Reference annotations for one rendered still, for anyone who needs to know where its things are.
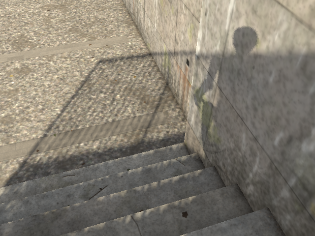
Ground stairs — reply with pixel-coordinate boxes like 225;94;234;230
0;143;285;236

